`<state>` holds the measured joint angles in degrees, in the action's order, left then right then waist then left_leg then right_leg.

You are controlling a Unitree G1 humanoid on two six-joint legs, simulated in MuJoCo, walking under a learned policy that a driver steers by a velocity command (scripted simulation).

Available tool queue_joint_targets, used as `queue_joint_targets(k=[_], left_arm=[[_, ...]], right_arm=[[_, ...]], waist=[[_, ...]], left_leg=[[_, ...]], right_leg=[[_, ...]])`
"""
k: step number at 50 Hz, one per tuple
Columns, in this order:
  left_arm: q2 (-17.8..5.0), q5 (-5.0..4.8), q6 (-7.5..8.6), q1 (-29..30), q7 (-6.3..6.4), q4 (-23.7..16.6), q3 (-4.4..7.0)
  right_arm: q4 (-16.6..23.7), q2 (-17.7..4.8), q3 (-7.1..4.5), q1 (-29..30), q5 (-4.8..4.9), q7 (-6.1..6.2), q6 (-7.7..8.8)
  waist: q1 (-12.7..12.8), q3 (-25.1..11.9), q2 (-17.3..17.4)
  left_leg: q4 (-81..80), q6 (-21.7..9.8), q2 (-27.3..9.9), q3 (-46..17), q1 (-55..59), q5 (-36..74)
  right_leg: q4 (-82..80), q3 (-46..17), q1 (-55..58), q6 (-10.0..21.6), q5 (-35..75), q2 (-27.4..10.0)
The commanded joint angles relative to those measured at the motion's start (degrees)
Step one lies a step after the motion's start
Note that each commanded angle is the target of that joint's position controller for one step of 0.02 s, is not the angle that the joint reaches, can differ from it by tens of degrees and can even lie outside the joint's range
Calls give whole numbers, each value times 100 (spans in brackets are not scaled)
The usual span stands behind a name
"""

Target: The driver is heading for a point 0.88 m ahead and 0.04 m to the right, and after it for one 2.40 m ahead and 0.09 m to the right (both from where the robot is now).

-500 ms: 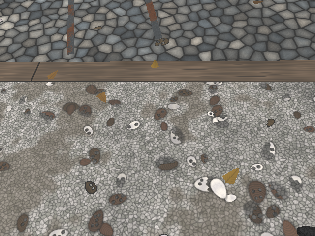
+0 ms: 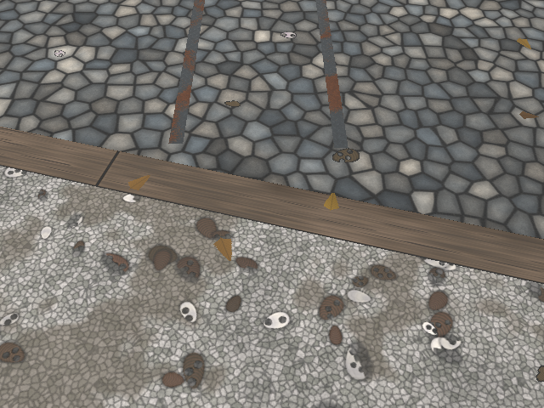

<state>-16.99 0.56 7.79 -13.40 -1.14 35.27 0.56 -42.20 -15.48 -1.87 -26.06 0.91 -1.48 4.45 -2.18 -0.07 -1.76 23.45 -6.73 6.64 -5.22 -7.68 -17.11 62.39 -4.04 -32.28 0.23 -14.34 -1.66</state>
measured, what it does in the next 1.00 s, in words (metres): walks ahead, turning right: right foot, then left foot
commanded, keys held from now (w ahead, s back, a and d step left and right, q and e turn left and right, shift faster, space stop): w+q+shift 0.16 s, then w+e+shift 0.82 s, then w+q+shift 0.02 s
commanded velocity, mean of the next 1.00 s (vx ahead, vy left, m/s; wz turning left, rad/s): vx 0.98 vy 0.00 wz -0.27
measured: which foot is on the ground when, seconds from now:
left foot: down 0.00-0.26, up 0.28-0.60, down 0.62-1.00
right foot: up 0.00-0.22, down 0.24-0.64, up 0.66-1.00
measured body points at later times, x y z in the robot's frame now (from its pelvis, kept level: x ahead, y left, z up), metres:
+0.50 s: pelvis +0.44 +0.03 +0.00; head +0.46 +0.06 +0.45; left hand +0.34 +0.30 -0.13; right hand +0.73 -0.14 -0.03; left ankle +0.54 +0.19 -0.69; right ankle +0.42 -0.10 -0.74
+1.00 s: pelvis +0.86 +0.08 -0.03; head +0.88 +0.04 +0.41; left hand +1.19 +0.22 -0.07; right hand +0.73 -0.19 -0.17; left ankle +0.69 +0.26 -0.74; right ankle +1.06 -0.08 -0.70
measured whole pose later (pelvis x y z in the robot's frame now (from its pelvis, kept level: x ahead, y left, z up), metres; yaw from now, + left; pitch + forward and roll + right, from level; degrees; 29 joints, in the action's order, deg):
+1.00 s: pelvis +0.86 +0.08 -0.03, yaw -19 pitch +0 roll +4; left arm -19.1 -2.1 1.6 -2.5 -4.0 31.2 3.0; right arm -49.7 -19.5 -4.4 -25.9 -0.1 0.8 5.2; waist -6.5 3.6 -0.5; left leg 13.6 4.2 -0.1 14.6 14.9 -26.7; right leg 45.2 4.1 -44.4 5.2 1.5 -4.7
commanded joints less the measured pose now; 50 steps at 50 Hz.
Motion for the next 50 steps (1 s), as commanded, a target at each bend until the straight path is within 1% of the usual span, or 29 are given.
queue_joint_targets(k=[1, 5, 8, 9, 10, 11, 12, 13, 14, 15, 16, 17, 19, 21, 23, 26, 29, 31, 32, 33, 34, 35, 36, 37, 38, 40, 44, 47, 50], left_arm=[[-546, 59, 83, 915, -8, -689, 169], [-193, 16, 199, 2042, -66, -1047, 71], [-556, -188, 177, 2127, -4, -1058, 253], [-672, -211, 166, 1970, 9, -1014, 310], [-803, -199, 161, 1640, 24, -940, 386], [-976, -269, 117, 979, 74, -833, 493], [-1083, -323, 11, -332, 158, -560, 558], [-1364, -160, -59, -1621, 168, -273, 602], [-1408, -158, -40, -1954, 28, 176, 609], [-809, -193, -54, -1887, 27, 172, 510], [-563, -128, -111, -1483, 54, 162, 448], [-663, -44, -124, -1407, 2, 241, 463], [-564, 19, -114, -969, 4, 249, 431], [-395, -128, -150, -782, 22, 294, 373], [-645, -289, -163, -514, 106, 264, 439], [-991, -304, -187, -574, 174, 228, 586], [-847, -364, -254, -1057, 147, 323, 546], [-651, -241, -294, -1073, 97, 317, 449], [-91, -45, -300, -1246, 92, 207, 260], [285, -519, -232, -1941, 146, -95, 117], [-157, -646, -297, -1555, 226, 25, 178], [-249, -555, -339, -1057, 217, -13, 198], [-245, -421, -404, -849, 196, 25, 205], [-240, -313, -458, -593, 156, -38, 251], [-178, -331, -545, -475, 98, -101, 272], [-6, -344, -701, -233, 25, -231, 241], [-26, -257, -694, 275, -120, -524, 170], [-117, -224, -611, 942, -286, -610, 167], [-510, -279, -509, 1014, -372, -720, 338]], right_arm=[[376, -846, -212, 260, 77, 146, 33], [58, -921, -262, -100, 133, 266, 37], [-144, -908, -285, -221, 210, 297, 46], [-225, -885, -280, -266, 163, 312, 31], [-319, -901, -293, -370, 73, 317, -5], [-350, -1058, -326, -303, -88, 284, -69], [-207, -1108, -319, 120, -255, 254, -127], [-53, -482, -145, -114, -403, 247, -67], [-120, 76, 94, -937, 41, 152, 18], [-65, -491, 19, -304, 215, 145, 81], [247, -718, 14, 762, 188, 88, 183], [506, -611, 71, 1613, -15, 63, 308], [635, -419, 96, 1687, -112, 4, 403], [644, -366, 134, 1574, -122, -5, 396], [868, -311, 229, 1946, -221, -42, 446], [843, -482, 150, 2091, -123, -87, 442], [847, -787, -54, 2022, -18, 58, 317], [675, -1061, -283, 897, -9, 157, 311], [535, -1477, -405, -252, -30, 218, 273], [460, -1945, -467, -307, -138, 136, 199], [560, -1423, -380, 242, -49, 121, 179], [493, -1091, -319, 433, -30, 143, 146], [404, -865, -275, 587, -135, 150, 114], [317, -644, -230, 768, -236, 153, 102], [231, -489, -202, 954, -252, 168, 120], [104, -321, -192, 1134, -129, 171, 166], [51, -713, -299, 1407, -117, 241, 242], [-117, -1028, -362, 980, -91, 241, 232], [-238, -1619, -487, 537, -107, 254, 172]], waist=[[115, 802, 375], [-254, 832, 553], [-163, 594, 757], [-66, 417, 851], [86, 91, 1015], [516, -359, 1213], [1238, -1007, 1410], [1303, -2142, 218], [869, -3096, -2709], [1114, -2168, -1915], [1151, -1192, -892], [1067, -366, 212], [465, -1, 146], [128, 254, -23], [-23, 674, -6], [7, 555, -114], [-62, 509, -72], [-787, -223, 149], [-1058, -1245, 1124], [-441, -1818, 3199], [-457, -864, 2064], [-454, -250, 1515], [-311, 19, 879], [-166, 269, 748], [13, 459, 890], [161, 564, 823], [337, 787, 355], [45, 937, -61], [303, 570, 457]], left_leg=[[-1481, -1004, -1190, -1863, -111, 544], [-1630, -647, -903, -1567, -1361, 1205], [-1330, -359, -1082, -1807, -591, 1812], [-1031, -292, -1163, -1672, -32, 2787], [-496, -213, -1211, -1545, 489, 4275], [518, -98, -1210, -1328, 762, 5713], [2022, 48, -1179, -1163, 195, 6156], [4202, 133, -719, -1027, -1264, 4112], [6252, 510, 180, -766, -2798, -757], [6366, 344, -275, -658, -3543, -856], [6124, 217, -615, -535, -3804, -668], [5643, 144, -643, -366, -3658, -687], [4807, 204, -902, -468, -3286, -596], [3897, 354, -1060, -473, -3046, -667], [2674, 558, -1174, -302, -2479, -252], [1627, 810, -780, 51, 34, 2027], [1216, 846, -748, -6, 369, 1383], [1229, 681, -924, -29, 1770, 866], [980, 333, -2086, -1494, 3002, -891], [-736, -452, -3282, -5069, 3285, -3155], [-1106, -374, -3100, -5158, 2514, -3749], [-947, -299, -3005, -4005, 2051, -2751], [-817, -250, -2819, -3017, 1460, -1558], [-833, -217, -2557, -2265, 924, -827], [-890, -144, -2404, -1619, 516, -258], [-1066, -53, -2289, -681, 325, 604], [-1527, 21, -2137, 711, 100, 1456], [-1697, 208, -1884, 1519, 347, 2220], [-957, 239, -2081, 1697, 821, 5900]], right_leg=[[-1050, 88, -1231, -261, 559, -21], [-2892, 360, 530, -369, 2223, 433], [-3507, 37, 1211, -288, 2418, 432], [-3562, 150, 1285, -211, 2266, 450], [-3453, 386, 1567, -85, 1976, 577], [-3349, 647, 2149, 104, 1696, 647], [-2944, 491, 3496, 373, 1333, 247], [-2322, -980, 5700, 1016, 305, -778], [-3900, -4544, 6878, 2058, -1833, -1992], [-4474, -4939, 6408, 1854, -2625, -1657], [-4440, -4009, 5540, 1673, -2016, -1405], [-4666, -3525, 4382, 1577, -911, -1085], [-4876, -3089, 3372, 1666, -103, -769], [-5110, -2837, 2688, 1728, -33, -680], [-5341, -2503, 1520, 1635, -61, -702], [-5539, -1927, -39, 1233, -258, -349], [-4713, -1842, 549, 836, -388, -318], [-2522, -1439, 266, 417, 504, 92], [-355, -1005, -340, 243, -860, 438], [1561, -538, -1476, 162, -1604, 489], [2252, -476, -2025, 104, -981, 107], [2426, -258, -2242, 129, -632, -126], [2268, -187, -1974, 145, -412, -384], [1984, -221, -1780, 188, -283, -545], [1760, -285, -1552, 212, -274, -708], [1429, -244, -1554, 235, -279, -850], [70, 16, -1412, 221, 1017, -847], [-1384, 766, -715, 431, 1899, -468], [-1993, 1228, 570, 700, 1631, 273]])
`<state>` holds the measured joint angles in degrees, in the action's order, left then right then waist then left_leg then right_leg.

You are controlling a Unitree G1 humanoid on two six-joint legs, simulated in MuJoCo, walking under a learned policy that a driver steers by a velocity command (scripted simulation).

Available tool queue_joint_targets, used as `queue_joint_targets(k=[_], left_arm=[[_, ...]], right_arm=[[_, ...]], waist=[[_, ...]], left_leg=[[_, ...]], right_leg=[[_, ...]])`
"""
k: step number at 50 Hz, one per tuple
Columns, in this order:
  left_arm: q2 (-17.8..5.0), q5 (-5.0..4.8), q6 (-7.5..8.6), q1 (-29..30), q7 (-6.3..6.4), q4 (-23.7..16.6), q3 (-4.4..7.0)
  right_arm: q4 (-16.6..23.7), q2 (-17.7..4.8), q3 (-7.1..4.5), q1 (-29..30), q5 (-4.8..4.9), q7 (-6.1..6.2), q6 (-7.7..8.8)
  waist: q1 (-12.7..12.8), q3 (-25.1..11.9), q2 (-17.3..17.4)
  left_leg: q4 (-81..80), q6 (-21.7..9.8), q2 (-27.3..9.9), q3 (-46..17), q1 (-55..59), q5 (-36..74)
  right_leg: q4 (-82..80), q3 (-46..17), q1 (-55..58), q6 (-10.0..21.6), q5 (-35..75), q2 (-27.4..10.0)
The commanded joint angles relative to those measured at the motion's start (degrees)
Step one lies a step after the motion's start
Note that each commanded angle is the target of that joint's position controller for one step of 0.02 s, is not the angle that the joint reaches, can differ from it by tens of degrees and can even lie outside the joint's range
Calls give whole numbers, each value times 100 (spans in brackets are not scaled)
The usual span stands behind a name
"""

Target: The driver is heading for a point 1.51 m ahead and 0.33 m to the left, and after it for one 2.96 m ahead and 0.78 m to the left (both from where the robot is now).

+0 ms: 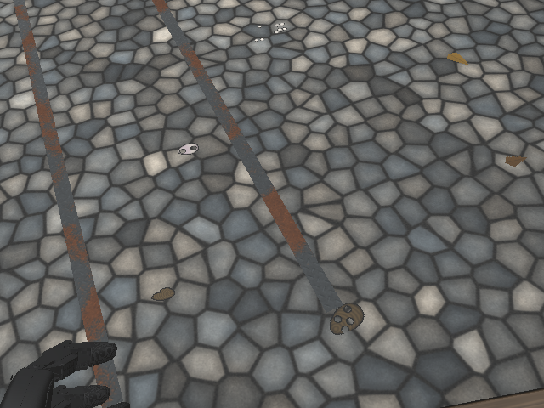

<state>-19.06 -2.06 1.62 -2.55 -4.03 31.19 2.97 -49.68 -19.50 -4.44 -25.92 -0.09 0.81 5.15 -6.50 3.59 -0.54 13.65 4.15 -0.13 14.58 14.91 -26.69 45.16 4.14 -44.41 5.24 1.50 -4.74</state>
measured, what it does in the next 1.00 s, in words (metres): goes down, turning left: right foot, then left foot 0.10 m lower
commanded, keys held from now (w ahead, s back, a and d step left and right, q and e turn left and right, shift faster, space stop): w+q+shift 0.88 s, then w+e+shift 0.12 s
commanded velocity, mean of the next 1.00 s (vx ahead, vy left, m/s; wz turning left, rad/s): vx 1.00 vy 0.00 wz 0.52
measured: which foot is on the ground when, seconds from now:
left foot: down 0.00-0.04, up 0.06-0.58, down 0.60-0.96, up 0.98-1.00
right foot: up 0.00-0.04, down 0.06-0.60, up 0.62-0.96, down 0.98-1.00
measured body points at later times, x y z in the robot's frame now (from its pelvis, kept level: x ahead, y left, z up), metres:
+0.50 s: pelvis +0.45 +0.00 -0.01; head +0.45 +0.00 +0.44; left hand +0.42 +0.27 -0.14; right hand +0.66 -0.24 -0.11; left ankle +0.70 +0.15 -0.68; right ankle +0.24 -0.08 -0.71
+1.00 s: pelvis +0.94 +0.10 -0.11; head +0.95 +0.12 +0.34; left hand +1.01 +0.44 -0.14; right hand +1.13 -0.12 -0.22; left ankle +0.70 +0.08 -0.77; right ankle +1.15 +0.07 -0.81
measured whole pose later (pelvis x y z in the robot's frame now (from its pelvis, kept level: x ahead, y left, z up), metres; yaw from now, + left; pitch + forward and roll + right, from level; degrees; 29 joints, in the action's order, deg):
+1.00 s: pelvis +0.94 +0.10 -0.11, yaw +36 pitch +1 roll -2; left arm -14.3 -1.0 8.5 -1.9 -0.2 32.6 1.7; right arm -46.3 -16.7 -4.5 -22.1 0.8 0.5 3.8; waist -3.1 1.2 1.3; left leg 50.2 -5.9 8.2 -14.8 -2.7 -31.8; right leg 35.0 -4.7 -31.3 -2.2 -5.9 1.2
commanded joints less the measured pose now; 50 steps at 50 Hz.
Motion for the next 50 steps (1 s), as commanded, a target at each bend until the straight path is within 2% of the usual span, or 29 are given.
queue_joint_targets(k=[1, 3, 4, 5, 6, 7, 8, 9, 11, 13, 16, 20, 24, 27, 29, 30, 31, 32, 33, 34, 35, 37, 40, 43, 46, 47, 48, 49, 50], left_arm=[[-452, -47, 90, -684, -58, -181, 192], [-1053, -122, -79, -2920, 187, 430, 549], [-1482, 7, -14, -2546, 252, 510, 485], [-1012, 111, 129, -2631, 230, 230, 365], [-744, 201, 251, -2364, 200, 301, 280], [-813, 216, 355, -2060, 165, 429, 302], [-619, 255, 436, -1690, 153, 514, 267], [-353, 359, 511, -1415, 146, 530, 205], [-43, 266, 617, -1192, 117, 632, 154], [-90, 137, 671, -1245, 146, 808, 189], [-179, 227, 737, -1282, 301, 1027, 256], [-195, 223, 753, -1818, 550, 1298, 213], [-293, 193, 525, -2131, 619, 1487, 228], [-733, 150, 322, -1967, 787, 1416, 291], [-779, 163, 332, -1257, 712, 1235, 280], [-551, 27, 485, -413, 523, 1133, 250], [390, 156, 728, -246, 354, 610, 7], [632, 86, 834, -1150, 380, 328, -159], [181, 140, 910, -1158, 390, 235, -139], [-66, -80, 1012, -944, 355, -66, -71], [-286, -98, 954, -734, 419, 129, 10], [-419, 108, 717, -877, 541, 368, 56], [-166, 392, 631, 146, 539, -29, -58], [121, 257, 622, 665, 455, -307, -78], [-56, 86, 679, 392, 426, -297, 42], [-299, 44, 708, -194, 428, -144, 184], [-551, -17, 709, -1291, 434, 79, 336], [-792, -5, 652, -2891, 460, 443, 375], [-1371, 207, 639, -3287, 319, 860, 438]], right_arm=[[458, -1392, -255, 414, 10, 33, 38], [387, -1347, -161, 643, 9, 28, -55], [505, -59, 189, -495, -68, -82, -5], [523, -354, 233, -500, 314, -134, 230], [727, -923, 54, 667, 550, -122, 295], [891, -745, 105, 981, 558, -77, 301], [778, -552, 133, 996, 417, -26, 242], [628, -491, 110, 651, 342, -26, 107], [386, -339, 84, 332, 325, -45, -154], [401, -223, 92, 605, 368, -90, -296], [487, -174, 42, 1022, 315, -200, -164], [695, 109, 104, 1831, 180, -418, 15], [909, -141, 25, 2130, 185, -637, 23], [879, -256, -70, 1409, 198, -681, -82], [318, -752, -340, -772, 243, -517, -408], [-103, -832, -448, -2147, 262, -389, -517], [-325, -733, -272, -1998, -14, -383, -384], [-33, -603, -144, -1424, -113, -444, -207], [214, -402, -155, -1341, -5, -492, -123], [503, -689, -258, -532, 61, -414, -14], [743, -727, -256, 284, 70, -357, 39], [1021, -578, -165, 933, -60, -239, 148], [896, -369, -102, 898, 152, 44, 137], [719, -430, -163, 450, 260, 100, 22], [499, -221, -141, 2, 262, 95, -71], [503, -230, -141, 36, 151, 63, -89], [609, -341, -142, 382, 4, -9, -103], [840, -77, -23, 858, -173, -82, -82], [846, 794, 184, -549, 183, -150, 11]], waist=[[1130, -174, 605], [2481, -1069, 299], [1229, -1501, -1892], [1426, -2822, -1434], [1628, -1691, -539], [1340, -894, -6], [1048, -494, 260], [748, -343, 148], [521, -212, 20], [577, 118, 45], [583, 448, 296], [922, 461, 210], [845, 752, 108], [296, 196, -242], [-723, -402, -449], [-1524, -466, 727], [-896, 116, 2492], [-24, -912, 2093], [63, -1583, 259], [493, -1513, -172], [776, -529, -872], [1086, -9, -1123], [761, 468, -361], [183, 131, 41], [227, -282, 465], [570, -643, 577], [1299, -1170, 792], [2047, -1935, 533], [1151, -2570, -2706]], left_leg=[[793, -952, -1551, -344, -1293, 8031], [3941, -881, -1398, -469, -2732, 7557], [6815, -708, -248, -695, -4950, -327], [7504, -938, 216, -2322, -5278, -496], [7238, -1033, -44, -2390, -5461, 18], [6685, -1038, -243, -2421, -5371, 566], [6353, -966, -532, -2403, -5249, 892], [6122, -914, -775, -2504, -4889, 1261], [5558, -824, -1030, -2534, -4514, 1509], [4997, -799, -1153, -2578, -4988, 1897], [3861, -778, -1017, -2661, -5584, 3342], [2356, -759, -481, -1604, -4528, 5863], [1867, -1071, -177, -1243, -5323, 5378], [2006, -1092, 347, -445, -3974, 4702], [2211, -1485, 2, -945, -2093, 4103], [1131, -2071, -454, -1383, -592, 5295], [2142, -2080, -39, -1668, 380, 6117], [2568, -2776, -481, -3312, 1220, 5334], [1825, -3156, -814, -4292, 1174, 3389], [480, -3299, -1466, -5974, 702, 477], [-98, -3141, -1571, -6493, -662, -238], [24, -3040, -1223, -6278, -2655, 771], [-64, -2513, -166, -4411, -4411, 1510], [308, -1898, 399, -3712, -4850, 1197], [1026, -1635, 154, -3698, -3238, 2013], [1690, -1486, 140, -3501, -2680, 3327], [2775, -1293, 121, -3214, -2569, 4767], [4816, -1097, 148, -2974, -3375, 4676], [7293, -691, 1189, -2649, -5135, -72]], right_leg=[[-185, 378, 2517, 362, -500, 825], [-459, -175, 5592, 692, -986, 804], [-826, -2739, 7265, 1220, -2177, -649], [-2223, -5146, 7261, 1626, -4266, -1459], [-2876, -4584, 6139, 1259, -3891, -1455], [-3072, -3982, 5095, 1161, -3267, -1373], [-3048, -3346, 4413, 1021, -2720, -1204], [-3050, -2745, 3823, 886, -2315, -1029], [-3347, -1857, 3335, 674, -1720, -807], [-3755, -1214, 3362, 456, -1304, -700], [-3757, -272, 3708, 143, -440, -422], [-3629, 915, 3380, -270, -539, -80], [-2902, 1201, 4870, -547, 892, -384], [-1112, 1373, 5083, -813, 4458, -572], [1381, 1022, 4316, -651, 5169, -662], [4585, 1084, 3232, -720, 1734, 340], [6686, 466, 507, -663, -3969, 1121], [6797, -750, -619, -650, -4431, 958], [5820, -1270, -644, -458, -4002, 767], [4450, -1530, -1016, -226, -3119, 566], [3851, -1439, -901, -335, -2543, 322], [3124, -1707, 37, -813, -2229, 42], [495, -1276, 1327, -1087, -1185, -91], [-1015, -675, 2875, -1078, 806, 501], [-1584, -714, 2966, -911, 707, 516], [-1570, -530, 3371, -736, 436, 636], [-1209, -321, 4257, -539, -47, 708], [-693, -1188, 5779, -167, -1070, 171], [-2163, -5068, 7015, 1305, -3215, -1361]])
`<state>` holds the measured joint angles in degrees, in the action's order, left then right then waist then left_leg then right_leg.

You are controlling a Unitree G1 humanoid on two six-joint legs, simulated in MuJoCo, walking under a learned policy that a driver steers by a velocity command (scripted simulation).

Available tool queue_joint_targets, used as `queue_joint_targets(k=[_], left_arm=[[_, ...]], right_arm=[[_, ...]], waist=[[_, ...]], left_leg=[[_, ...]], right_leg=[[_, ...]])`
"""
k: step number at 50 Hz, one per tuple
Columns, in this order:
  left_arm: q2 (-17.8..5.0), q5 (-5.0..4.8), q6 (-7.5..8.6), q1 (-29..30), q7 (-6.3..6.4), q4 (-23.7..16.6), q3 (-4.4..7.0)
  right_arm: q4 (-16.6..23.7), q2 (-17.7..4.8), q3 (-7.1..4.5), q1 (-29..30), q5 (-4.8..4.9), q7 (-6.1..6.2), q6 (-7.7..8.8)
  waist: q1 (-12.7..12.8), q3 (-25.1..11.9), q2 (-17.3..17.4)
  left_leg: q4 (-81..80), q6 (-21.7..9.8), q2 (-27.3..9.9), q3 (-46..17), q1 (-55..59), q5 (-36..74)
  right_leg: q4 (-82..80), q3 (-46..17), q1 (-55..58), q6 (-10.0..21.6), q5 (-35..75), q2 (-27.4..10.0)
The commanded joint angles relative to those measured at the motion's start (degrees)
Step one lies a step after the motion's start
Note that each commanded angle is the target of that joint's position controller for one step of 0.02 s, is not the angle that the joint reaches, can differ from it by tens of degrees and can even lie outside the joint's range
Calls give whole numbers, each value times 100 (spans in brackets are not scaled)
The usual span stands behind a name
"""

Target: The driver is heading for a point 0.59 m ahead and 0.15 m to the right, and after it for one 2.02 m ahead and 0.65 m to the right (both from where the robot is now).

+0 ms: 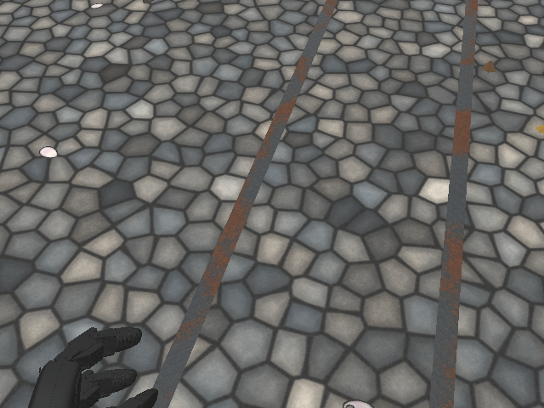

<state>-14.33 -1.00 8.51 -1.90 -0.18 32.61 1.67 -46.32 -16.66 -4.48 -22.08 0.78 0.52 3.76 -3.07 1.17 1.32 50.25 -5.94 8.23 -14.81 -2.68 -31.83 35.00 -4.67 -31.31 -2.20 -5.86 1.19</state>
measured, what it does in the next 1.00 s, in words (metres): walks ahead, turning right: left foot, then right foot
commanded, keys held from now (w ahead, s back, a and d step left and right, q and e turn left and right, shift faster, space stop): w+e+shift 0.74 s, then w+q+shift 0.26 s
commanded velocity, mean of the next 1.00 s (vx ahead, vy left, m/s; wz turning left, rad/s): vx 1.00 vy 0.00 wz -0.51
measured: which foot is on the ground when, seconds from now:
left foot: up 0.00-0.32, down 0.34-0.76, up 0.78-1.00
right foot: down 0.00-0.34, up 0.36-0.74, down 0.76-1.00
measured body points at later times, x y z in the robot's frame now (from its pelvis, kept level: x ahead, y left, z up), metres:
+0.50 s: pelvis +0.40 -0.04 +0.03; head +0.40 -0.04 +0.48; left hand +0.58 +0.20 -0.07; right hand +0.45 -0.33 -0.06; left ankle +0.41 +0.10 -0.70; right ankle +0.32 -0.13 -0.59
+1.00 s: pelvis +0.77 -0.27 +0.03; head +0.78 -0.27 +0.48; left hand +0.97 -0.09 -0.09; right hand +0.75 -0.57 -0.07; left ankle +0.95 -0.16 -0.60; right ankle +0.73 -0.30 -0.70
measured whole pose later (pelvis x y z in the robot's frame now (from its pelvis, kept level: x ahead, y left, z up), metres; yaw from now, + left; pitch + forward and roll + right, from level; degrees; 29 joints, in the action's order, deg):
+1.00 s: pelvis +0.77 -0.27 +0.03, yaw -34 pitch -2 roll -2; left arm -14.4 1.1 6.0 -20.9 -2.4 44.2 2.0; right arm -42.7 -16.1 -0.9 -11.7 2.8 0.1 3.5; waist 1.9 2.4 1.7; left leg 68.9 -1.7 -8.2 -6.6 -39.9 -10.2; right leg 24.6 6.9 -6.9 6.4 -16.0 6.6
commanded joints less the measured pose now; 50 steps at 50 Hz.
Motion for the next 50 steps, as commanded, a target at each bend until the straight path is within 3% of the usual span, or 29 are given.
queue_joint_targets(k=[1, 2, 3, 4, 7, 10, 13, 16, 17, 18, 19, 20, 22, 24, 26, 29, 32, 34, 36, 37, 38, 39, 40, 41, 42, 43, 45, 47, 50], left_arm=[[-1216, 39, -55, -3190, -96, 725, 458], [-753, 27, -112, -2648, -50, 620, 374], [-740, 90, -161, -2428, -89, 612, 351], [-752, 106, -153, -2225, -152, 643, 354], [-504, -29, -200, -2089, -151, 778, 255], [-855, -135, -285, -1881, -14, 747, 337], [-998, -193, -348, -1989, 63, 715, 403], [-743, -224, -369, -2260, 35, 791, 323], [-638, -185, -348, -2111, -3, 735, 282], [-222, -76, -322, -2111, -30, 607, 132], [57, -406, -278, -2665, 14, 328, -19], [-364, -438, -355, -2400, 113, 459, 44], [-516, -164, -448, -1748, 91, 484, 97], [-276, -146, -527, -1367, 2, 304, 100], [-130, -220, -642, -1125, -83, 96, 52], [-202, -135, -648, -791, -203, -203, -4], [-321, -48, -586, -142, -357, -325, -11], [-465, -78, -564, -81, -422, -369, 52], [-1001, -167, -596, -608, -433, -310, 269], [-1341, -193, -649, -1572, -408, -82, 446], [-1605, -166, -734, -2964, -296, 333, 628], [-1798, -166, -840, -3120, -136, 554, 636], [-1870, 55, -661, -2523, -173, 214, 482], [-1340, 113, -611, -2685, -192, 203, 467], [-1438, 109, -492, -2482, -213, 371, 445], [-1258, 121, -355, -1914, -223, 405, 375], [-848, 315, -211, -1320, -218, 415, 241], [-609, 206, -117, -1267, -240, 600, 183], [-688, 217, -47, -1384, -159, 777, 234]], right_arm=[[422, 79, 237, -704, 283, -128, 163], [680, -221, 201, 361, 178, -159, 204], [924, -221, 229, 1267, -40, -144, 294], [1088, -178, 218, 1597, -144, -142, 378], [1155, -144, 235, 1629, -151, -165, 441], [1319, -8, 345, 2064, -119, -187, 499], [1235, -261, 246, 2044, -37, -173, 491], [1233, -500, 82, 1826, 27, -42, 447], [1113, -712, -31, 1136, 12, 13, 458], [987, -1143, -161, -36, -30, 82, 424], [818, -1450, -214, -381, -122, 1, 339], [875, -1030, -161, -27, -78, -21, 314], [719, -536, -39, 107, -99, -1, 261], [566, -255, 36, 431, -221, -37, 224], [482, -83, 62, 674, -145, -76, 242], [486, -384, -6, 1143, -93, -24, 301], [372, -810, -96, 908, -71, 21, 346], [334, -1222, -158, 668, -105, 19, 322], [340, -1515, -228, 520, -127, 45, 166], [422, -1623, -259, 609, -123, 53, 96], [459, -1487, -188, 683, -96, 45, 133], [426, -575, 83, 486, -156, -10, 280], [684, -445, 291, -818, 72, -154, 499], [567, -1090, 146, 40, 312, -154, 552], [856, -974, 177, 696, 432, -107, 520], [806, -783, 230, 863, 313, -16, 451], [503, -757, 189, 366, 252, -40, 174], [371, -543, 187, 281, 241, -26, -58], [520, -345, 238, 942, 172, -32, -90]], waist=[[906, -1644, -2526], [1005, -658, -1445], [1000, -158, -300], [771, 5, -131], [412, -101, -576], [245, 203, -507], [220, 164, -531], [16, 68, -477], [-381, -320, -327], [-821, -1268, 425], [-454, -1810, 2191], [-484, -967, 1504], [-396, -93, 202], [-66, 390, 243], [143, 485, 293], [407, 609, 164], [183, 708, -325], [268, 496, -9], [768, -6, 510], [1316, -559, 649], [1992, -1087, 241], [1629, -1078, -1677], [686, -2891, -2191], [1289, -2601, -775], [1089, -1136, -216], [741, -684, 410], [238, -140, 58], [107, 161, -186], [317, 591, -178]], left_leg=[[3749, 156, -187, 438, -4476, 327], [3502, 10, -555, 595, -4747, 770], [2893, -24, -634, 752, -4273, 1047], [2262, -9, -732, 719, -4031, 1122], [626, 182, -914, 730, -3141, 1115], [-1024, 429, -766, 946, -1977, 1572], [-1680, 624, -668, 930, -360, 3190], [-2155, 592, -675, 953, 327, 2588], [-2179, 448, -1001, 699, 1227, 2389], [-2331, 7, -2192, -559, 2603, 1183], [-3233, -799, -3422, -3424, 3210, -1110], [-3395, -732, -3325, -3558, 2560, -1551], [-3447, -497, -2869, -1732, 1600, 423], [-3671, -355, -2484, -535, 744, 1582], [-3839, -268, -2410, 263, 291, 2438], [-4222, -156, -2214, 1370, -368, 3181], [-4495, 91, -1921, 2298, -487, 3725], [-4030, 199, -1998, 2598, -61, 6243], [-2693, 287, -2123, 2682, 591, 8983], [-1393, 274, -2196, 2641, 331, 9662], [398, 345, -2076, 2510, -985, 8772], [3233, 581, -870, 2511, -2726, 1233], [4466, 470, -643, 940, -3973, -1], [4153, 273, -951, 640, -3970, 686], [3737, 268, -1079, 871, -4203, 851], [3192, 254, -1448, 778, -3954, 1140], [2831, 297, -1787, 634, -3227, 1617], [2358, 377, -1920, 590, -3179, 1761], [1441, 476, -1834, 633, -3836, 2945]], right_leg=[[-2080, -5802, 5483, 2107, -4565, -2064], [-2135, -5085, 4677, 1868, -4391, -1798], [-2210, -4282, 3657, 1615, -3092, -1389], [-2114, -3748, 3168, 1591, -2252, -1123], [-2231, -2786, 2564, 1676, -1148, -629], [-2451, -2538, 1235, 1706, -1013, -685], [-2441, -2356, 364, 1381, -1154, -590], [-1469, -2213, 538, 1041, -855, -349], [-378, -1964, 191, 866, -506, -150], [1580, -1276, -476, 660, -1166, 208], [3320, -605, -1809, 553, -2491, 229], [4147, -349, -2460, 493, -2003, -268], [4481, -150, -2478, 472, -1387, -599], [4298, -142, -2319, 513, -1183, -933], [4101, -125, -2270, 477, -1156, -1168], [3184, 3, -1907, 347, -183, -1214], [1498, 699, -892, 506, 1075, -866], [994, 1144, -115, 722, 1080, -392], [970, 1524, 666, 944, 373, 155], [1038, 1537, 1911, 1135, 70, 358], [614, 922, 4171, 1458, 485, 222], [448, -575, 5570, 1775, 1076, -639], [-1006, -4124, 6700, 2939, -1745, -2120], [-1740, -4220, 5964, 2456, -3322, -1998], [-2150, -3692, 4648, 2198, -3115, -1929], [-2117, -3116, 3644, 1977, -2416, -1833], [-2180, -1906, 2103, 1794, -1633, -1522], [-2466, -982, 1519, 1567, -1297, -1323], [-2812, 235, 1589, 1141, -54, -1016]])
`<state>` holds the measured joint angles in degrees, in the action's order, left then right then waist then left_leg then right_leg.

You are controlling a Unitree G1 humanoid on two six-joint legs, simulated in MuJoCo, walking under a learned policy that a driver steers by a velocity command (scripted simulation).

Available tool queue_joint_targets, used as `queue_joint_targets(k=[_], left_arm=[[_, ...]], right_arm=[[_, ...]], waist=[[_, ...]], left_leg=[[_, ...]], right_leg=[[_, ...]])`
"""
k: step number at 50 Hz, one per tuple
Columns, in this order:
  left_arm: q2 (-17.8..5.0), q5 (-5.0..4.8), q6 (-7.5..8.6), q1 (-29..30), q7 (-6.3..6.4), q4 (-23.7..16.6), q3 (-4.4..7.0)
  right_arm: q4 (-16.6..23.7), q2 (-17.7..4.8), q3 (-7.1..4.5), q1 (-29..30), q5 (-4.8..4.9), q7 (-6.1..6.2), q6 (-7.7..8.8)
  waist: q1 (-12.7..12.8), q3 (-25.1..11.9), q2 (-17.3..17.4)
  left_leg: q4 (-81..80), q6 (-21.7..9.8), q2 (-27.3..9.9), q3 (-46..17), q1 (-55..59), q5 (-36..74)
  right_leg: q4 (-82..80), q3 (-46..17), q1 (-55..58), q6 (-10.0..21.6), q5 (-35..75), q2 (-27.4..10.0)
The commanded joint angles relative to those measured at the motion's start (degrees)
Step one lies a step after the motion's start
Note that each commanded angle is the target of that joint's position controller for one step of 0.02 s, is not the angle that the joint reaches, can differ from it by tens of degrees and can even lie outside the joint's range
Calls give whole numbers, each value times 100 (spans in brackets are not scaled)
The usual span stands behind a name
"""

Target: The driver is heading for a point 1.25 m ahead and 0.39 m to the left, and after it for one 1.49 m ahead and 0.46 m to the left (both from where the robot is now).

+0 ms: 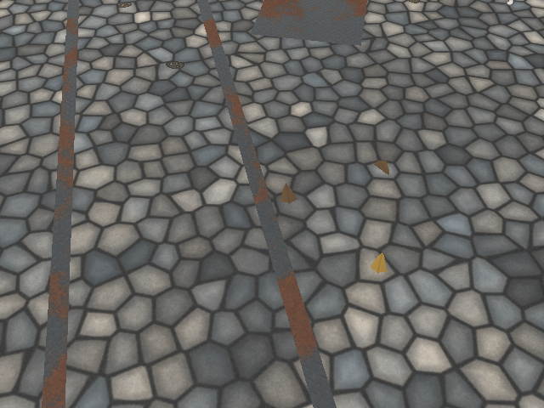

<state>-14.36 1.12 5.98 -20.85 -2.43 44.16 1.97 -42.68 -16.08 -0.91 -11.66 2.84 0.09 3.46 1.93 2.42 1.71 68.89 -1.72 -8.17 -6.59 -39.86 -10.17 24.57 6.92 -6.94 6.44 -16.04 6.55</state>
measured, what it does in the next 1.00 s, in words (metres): walks ahead, turning left: left foot, then right foot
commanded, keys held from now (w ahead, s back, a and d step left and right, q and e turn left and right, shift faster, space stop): w+q+shift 0.68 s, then w+e+shift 0.32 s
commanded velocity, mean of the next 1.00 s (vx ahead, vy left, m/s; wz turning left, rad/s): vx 1.00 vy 0.00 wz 0.55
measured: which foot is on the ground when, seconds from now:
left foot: up 0.00-0.24, down 0.26-0.72, up 0.74-1.00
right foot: down 0.00-0.26, up 0.28-0.68, down 0.70-1.00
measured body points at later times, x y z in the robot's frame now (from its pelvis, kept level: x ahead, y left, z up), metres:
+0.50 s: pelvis +0.44 +0.10 +0.00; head +0.45 +0.12 +0.45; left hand +0.60 +0.40 -0.03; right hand +0.54 -0.14 -0.12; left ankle +0.41 +0.12 -0.73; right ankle +0.63 -0.06 -0.65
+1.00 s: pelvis +0.84 +0.26 +0.00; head +0.84 +0.28 +0.45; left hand +0.61 +0.42 -0.12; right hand +1.19 +0.26 -0.02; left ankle +0.88 +0.46 -0.70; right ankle +0.86 +0.10 -0.73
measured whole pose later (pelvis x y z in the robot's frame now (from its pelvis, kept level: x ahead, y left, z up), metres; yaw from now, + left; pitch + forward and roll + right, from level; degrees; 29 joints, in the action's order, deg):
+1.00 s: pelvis +0.84 +0.26 +0.00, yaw +34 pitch +0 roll -2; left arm -16.0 -2.2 4.2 -34.3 -0.6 47.7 4.0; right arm -33.4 -15.4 0.2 1.1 -0.3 -1.8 7.6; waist 8.2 1.5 0.5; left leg 40.5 -1.2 -1.9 -6.1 -33.0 -8.5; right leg 19.6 -10.3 -2.1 1.2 -17.4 4.7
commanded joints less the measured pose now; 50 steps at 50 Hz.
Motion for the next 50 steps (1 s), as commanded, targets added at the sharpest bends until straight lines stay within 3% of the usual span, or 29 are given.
queue_joint_targets(k=[1, 6, 8, 10, 11, 12, 13, 14, 15, 16, 17, 18, 19, 21, 25, 27, 31, 33, 34, 35, 36, 37, 38, 39, 40, 42, 44, 47, 50], left_arm=[[-671, 20, 224, 523, 105, -367, 197], [-859, -12, 246, 144, 260, -151, 189], [-988, -1, 127, 147, 316, -120, 207], [-1360, 32, -83, 225, 439, -161, 311], [-1549, 25, -195, 442, 492, -223, 376], [-1653, 19, -255, 862, 479, -341, 412], [-1537, -75, -222, 1361, 405, -445, 384], [-336, -53, 38, 1388, 232, -641, 77], [66, -316, 309, 388, 97, -1069, -143], [-662, -340, 467, 1055, 43, -1151, -86], [-760, -394, 500, 1453, 46, -1349, -22], [-716, -241, 453, 1357, 110, -1263, -37], [-692, -84, 392, 1256, 151, -1193, -29], [-842, -20, 246, 1174, 231, -1125, 45], [-473, 62, 165, 2398, 323, -1573, -51], [-267, 8, 187, 2833, 286, -1749, -74], [-619, -268, 278, 2970, 249, -1857, 154], [-921, -356, 347, 2672, 252, -1816, 314], [-1117, -381, 376, 1869, 276, -1673, 447], [-1258, -397, 318, 366, 318, -1400, 512], [-1554, -171, 288, -592, 287, -1129, 519], [-1622, -156, 274, -846, 131, -779, 561], [-941, -194, 207, -604, 157, -892, 432], [-779, -141, 121, -422, 176, -769, 376], [-843, -65, 86, -391, 145, -673, 370], [-604, -64, 95, -167, 90, -561, 256], [-452, -226, 71, -53, 68, -505, 190], [-1034, -359, 38, 262, 193, -570, 362], [-1164, -388, 9, -20, 222, -525, 404]], right_arm=[[212, -403, -124, 84, -41, -14, -18], [403, -197, -78, 763, -31, -297, 159], [516, -394, -153, 844, -38, -424, 192], [577, -639, -281, 427, 19, -458, 117], [480, -819, -379, -244, 44, -432, 11], [195, -1197, -557, -1509, 31, -374, -136], [-146, -1484, -717, -2884, -2, -261, -265], [-331, -1460, -699, -2844, -83, -223, -357], [111, -1166, -468, -1871, -321, -239, -116], [380, -723, -438, -1800, -315, -247, -28], [336, -707, -424, -1647, -329, -288, 90], [422, -726, -432, -1276, -283, -324, 195], [526, -807, -445, -886, -264, -291, 224], [628, -769, -425, -633, -215, -215, 209], [456, -604, -367, -977, -87, 17, 155], [351, -666, -396, -1089, -70, 63, 80], [147, -620, -441, -1254, 13, 88, 32], [142, -644, -493, -1136, -13, 124, -19], [200, -717, -517, -961, -81, 97, -49], [338, -628, -432, -651, -322, 34, -63], [390, 163, -227, -1560, -313, -8, -27], [375, 140, -65, -2052, 61, -12, 29], [372, -315, -107, -1314, 67, 13, 26], [540, -483, -116, -509, -79, -31, 80], [740, -427, -100, 265, -269, -45, 195], [949, -220, -76, 529, -316, -95, 323], [974, -144, -31, 424, -307, -116, 344], [1144, -133, 66, 847, -383, -201, 461], [1084, -413, -60, 860, -255, -188, 455]], waist=[[-134, 517, -231], [150, 569, -186], [55, 493, -348], [-353, -16, -757], [-794, -320, -1029], [-1470, -818, -1097], [-2191, -1185, -733], [-1650, -577, 1849], [-484, -1537, 2321], [-940, -1454, 850], [-607, -669, -224], [-263, -491, -833], [-53, -249, -862], [102, 33, -647], [-410, 449, -274], [-674, 331, 59], [-781, 28, 387], [-511, -158, 519], [-8, -709, 547], [756, -1753, 651], [383, -2784, -1107], [245, -2908, -3147], [569, -1785, -2152], [606, -1006, -1094], [600, -457, -262], [137, -165, -483], [-166, -77, -645], [-292, 188, -523], [-338, 129, -541]], left_leg=[[-888, 83, -104, -54, -146, 1239], [-2642, -120, 292, 808, 194, 2823], [-3134, -300, 656, 1222, 332, 2572], [-3065, -447, 1095, 1670, 872, 1814], [-2836, -558, 1238, 1726, 1483, 1205], [-2598, -779, 1213, 1476, 2750, 766], [-2985, -1016, 1041, 928, 4540, 846], [-2970, -1477, 767, 82, 5471, 984], [-4423, -2666, -360, -3779, 6180, -2285], [-5462, -2272, -468, -4352, 5802, -3359], [-5827, -1964, -429, -4249, 4857, -3257], [-5750, -1868, -301, -3959, 4146, -2852], [-5713, -1871, 3, -3560, 3439, -2290], [-5829, -1809, 432, -2768, 2694, -1338], [-5816, -1561, 946, -1772, 1801, -171], [-5661, -1267, 1141, -1580, 1577, -80], [-5084, -984, 1001, -2064, 2396, -171], [-4408, -836, 842, -2226, 3083, 920], [-3500, -671, 939, -2047, 3249, 1931], [-2030, -517, 903, -1623, 2865, 2347], [54, -291, 1466, -1045, 1126, -417], [1336, -144, 1421, -532, -316, -1932], [1532, -227, 1037, -409, -865, -1522], [1373, -281, 933, -227, -887, -1282], [982, -325, 862, -78, -700, -1217], [89, -327, 597, -124, -312, -1167], [-882, -191, 485, -97, 39, -1268], [-2604, 31, 543, 118, 1397, -195], [-3204, 186, 750, 207, 3156, 962]], right_leg=[[-1843, -544, -802, 160, 1293, -1412], [-2042, 376, 122, -343, 2622, -1416], [-1682, 574, 912, -527, 4511, -1500], [-669, 637, 1659, -626, 7187, -1690], [188, 616, 1710, -608, 8329, -1847], [1533, 507, 1309, -523, 8623, -1929], [3683, 512, 166, -472, 7337, -1581], [6745, 274, -2291, -708, -638, -100], [7786, -1313, -4189, -666, -1739, 171], [7078, -1687, -4027, -234, -1063, -176], [6213, -1610, -3979, -104, -669, -361], [5546, -1657, -3614, -129, -418, -642], [5143, -1710, -3244, -252, -264, -751], [4476, -1655, -2901, -527, -85, -939], [2249, -1232, -2555, -994, 1141, -844], [1232, -1042, -1948, -1087, 1937, -573], [228, -1338, -1277, -1114, 2212, -401], [4, -1367, -1021, -955, 1784, -432], [31, -1267, -176, -796, 1643, -483], [745, -1371, 1417, -539, 1210, -990], [597, -3750, 3594, 356, -637, -2251], [-589, -6521, 3976, 977, -2961, -3026], [-852, -6196, 3260, 820, -3375, -2655], [-892, -5213, 2422, 697, -2500, -2330], [-968, -4554, 1571, 618, -1369, -1980], [-1100, -4005, 747, 679, -357, -1592], [-1220, -3768, 223, 800, 29, -1475], [-1505, -3270, -1216, 735, 202, -1427], [-1569, -3069, -2063, 493, 220, -1400]])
